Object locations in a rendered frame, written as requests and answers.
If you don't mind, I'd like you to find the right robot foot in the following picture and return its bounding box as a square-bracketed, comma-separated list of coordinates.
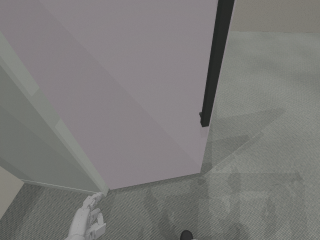
[180, 230, 193, 240]

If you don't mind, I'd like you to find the fridge door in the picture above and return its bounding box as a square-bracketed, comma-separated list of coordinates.
[0, 0, 237, 190]

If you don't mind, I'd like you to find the left robot hand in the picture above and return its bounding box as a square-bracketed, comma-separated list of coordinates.
[68, 191, 106, 240]

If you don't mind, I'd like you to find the handle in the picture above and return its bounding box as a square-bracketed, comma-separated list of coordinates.
[199, 0, 235, 127]

